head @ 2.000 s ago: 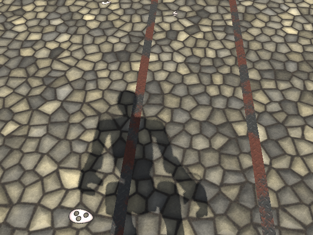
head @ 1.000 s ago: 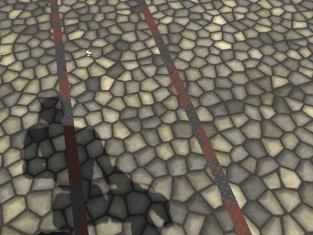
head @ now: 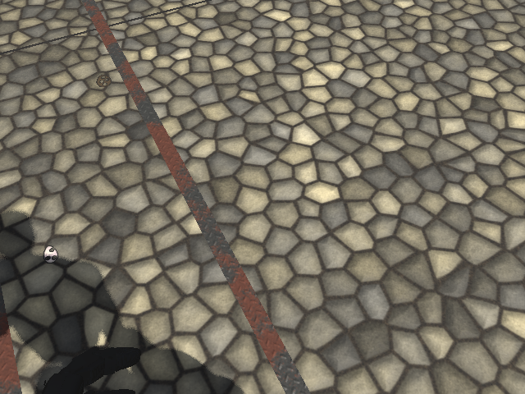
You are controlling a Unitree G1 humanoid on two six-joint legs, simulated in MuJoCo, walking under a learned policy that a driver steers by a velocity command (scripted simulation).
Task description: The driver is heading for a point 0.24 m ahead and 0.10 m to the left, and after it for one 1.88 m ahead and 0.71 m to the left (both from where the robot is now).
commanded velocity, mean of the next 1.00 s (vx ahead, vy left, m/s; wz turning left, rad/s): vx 0.50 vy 0.00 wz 0.47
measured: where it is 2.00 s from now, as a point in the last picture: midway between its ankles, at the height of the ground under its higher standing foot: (105, 236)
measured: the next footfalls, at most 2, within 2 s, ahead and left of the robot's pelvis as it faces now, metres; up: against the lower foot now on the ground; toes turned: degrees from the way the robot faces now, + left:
right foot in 0.02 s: +0.17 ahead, -0.13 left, +0.00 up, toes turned +0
left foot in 0.54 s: +0.40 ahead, +0.18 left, +0.00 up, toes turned +21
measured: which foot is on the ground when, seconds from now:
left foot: down 0.00-0.02, up 0.04-0.52, down 0.54-1.00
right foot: up 0.00-0.00, down 0.02-0.56, up 0.58-1.00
